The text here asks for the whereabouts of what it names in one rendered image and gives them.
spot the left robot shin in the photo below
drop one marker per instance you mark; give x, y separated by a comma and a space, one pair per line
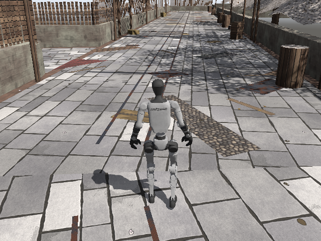
150, 180

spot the robot right forearm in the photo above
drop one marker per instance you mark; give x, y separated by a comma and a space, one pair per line
186, 130

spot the robot left forearm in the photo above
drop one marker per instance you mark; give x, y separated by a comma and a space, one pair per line
135, 132

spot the right robot hand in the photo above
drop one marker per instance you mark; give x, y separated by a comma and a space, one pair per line
190, 139

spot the right robot thigh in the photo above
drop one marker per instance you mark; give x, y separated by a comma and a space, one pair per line
173, 153

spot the left robot upper arm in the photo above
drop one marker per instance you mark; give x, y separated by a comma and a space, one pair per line
140, 114

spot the right robot upper arm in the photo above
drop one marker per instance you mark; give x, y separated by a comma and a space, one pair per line
178, 113

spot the left robot hand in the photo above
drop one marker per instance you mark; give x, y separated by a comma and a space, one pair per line
132, 142

